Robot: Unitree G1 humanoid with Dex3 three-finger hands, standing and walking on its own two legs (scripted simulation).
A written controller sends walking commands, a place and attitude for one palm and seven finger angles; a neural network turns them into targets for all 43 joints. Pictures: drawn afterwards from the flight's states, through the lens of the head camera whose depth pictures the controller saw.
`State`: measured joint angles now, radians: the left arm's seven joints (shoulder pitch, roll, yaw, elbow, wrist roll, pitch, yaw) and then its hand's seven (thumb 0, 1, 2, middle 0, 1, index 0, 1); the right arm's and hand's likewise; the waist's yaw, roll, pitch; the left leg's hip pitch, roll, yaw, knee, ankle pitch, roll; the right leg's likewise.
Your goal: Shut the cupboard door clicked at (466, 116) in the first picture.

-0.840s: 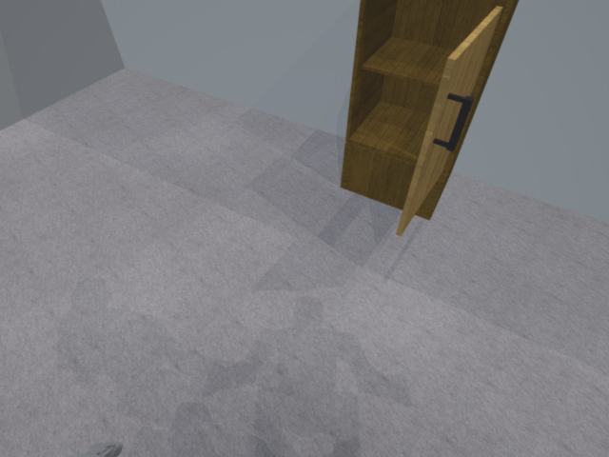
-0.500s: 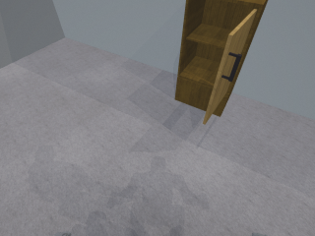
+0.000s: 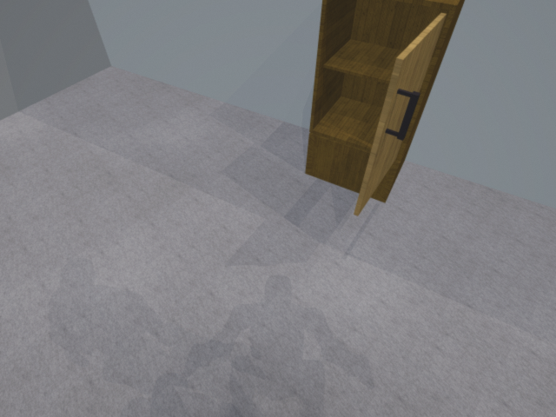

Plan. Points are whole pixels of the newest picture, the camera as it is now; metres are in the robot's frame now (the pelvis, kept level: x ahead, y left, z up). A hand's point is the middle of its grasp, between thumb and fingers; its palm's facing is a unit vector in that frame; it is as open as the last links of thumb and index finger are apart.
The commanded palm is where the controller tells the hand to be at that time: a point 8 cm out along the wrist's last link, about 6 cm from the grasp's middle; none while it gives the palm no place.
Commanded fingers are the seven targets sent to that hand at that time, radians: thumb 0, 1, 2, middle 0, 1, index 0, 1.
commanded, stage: look at it before walking up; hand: left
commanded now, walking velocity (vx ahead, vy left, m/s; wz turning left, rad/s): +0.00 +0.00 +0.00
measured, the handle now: (401, 114) +0.92 -0.30 -0.05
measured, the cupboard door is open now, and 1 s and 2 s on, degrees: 85 85 85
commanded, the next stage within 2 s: walk around to get in front in 0.60 s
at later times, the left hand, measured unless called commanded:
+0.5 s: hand out of the picture +0.06 +0.25 -0.16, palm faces -0.02 -0.94 -0.33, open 7.4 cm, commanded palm none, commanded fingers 0.00 0.90 0.90 -0.20 -0.30 -0.20 -0.30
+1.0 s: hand out of the picture +0.06 +0.21 -0.18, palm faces -0.11 -0.95 -0.30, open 7.4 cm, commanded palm none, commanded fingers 0.00 0.90 0.90 -0.20 -0.30 -0.20 -0.30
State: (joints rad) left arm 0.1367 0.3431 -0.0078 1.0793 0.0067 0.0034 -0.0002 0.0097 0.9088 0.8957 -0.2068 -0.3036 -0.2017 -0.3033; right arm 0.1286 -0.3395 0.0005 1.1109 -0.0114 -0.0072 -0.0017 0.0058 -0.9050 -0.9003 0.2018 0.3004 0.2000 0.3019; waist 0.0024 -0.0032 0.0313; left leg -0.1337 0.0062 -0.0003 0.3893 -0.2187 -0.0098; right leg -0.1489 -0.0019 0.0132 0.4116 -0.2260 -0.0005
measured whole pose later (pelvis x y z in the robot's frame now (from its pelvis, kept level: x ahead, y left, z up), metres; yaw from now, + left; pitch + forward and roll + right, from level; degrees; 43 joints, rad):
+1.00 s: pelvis -0.01 -0.01 -0.02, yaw -8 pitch -1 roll +2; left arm 0.21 0.28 0.03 0.98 0.02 0.07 -0.01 0.01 0.91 0.90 -0.20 -0.30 -0.20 -0.30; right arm 0.12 -0.25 -0.03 0.99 -0.02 0.02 -0.02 0.00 -0.91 -0.90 0.20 0.30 0.20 0.30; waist 0.03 -0.02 0.08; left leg -0.20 0.04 0.13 0.55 -0.31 -0.02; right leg -0.33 0.01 0.04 0.71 -0.37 0.01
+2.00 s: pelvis -0.04 +0.01 -0.02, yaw -41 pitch -1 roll -1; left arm 0.12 0.22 0.05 0.86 0.01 0.03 -0.01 0.01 0.91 0.90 -0.20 -0.30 -0.20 -0.30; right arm 0.26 -0.27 -0.07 0.96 -0.01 0.06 -0.02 0.01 -0.91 -0.90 0.20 0.30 0.20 0.30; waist -0.03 0.05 0.11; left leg -0.38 0.13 0.08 1.05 -0.52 -0.06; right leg -0.31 0.01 -0.04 0.64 -0.30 -0.02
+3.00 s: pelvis -0.01 -0.07 -0.01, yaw -77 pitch +0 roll -1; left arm 0.34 0.19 0.04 1.00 0.02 -0.03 -0.01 0.01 0.91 0.90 -0.21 -0.30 -0.20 -0.30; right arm 0.19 -0.24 -0.07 0.92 -0.03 0.00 0.03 0.01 -0.91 -0.90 0.20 0.30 0.19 0.30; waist 0.01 0.01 0.04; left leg -0.56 0.14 0.07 0.88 -0.25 -0.08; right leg -0.07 0.02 0.01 0.39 -0.32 -0.01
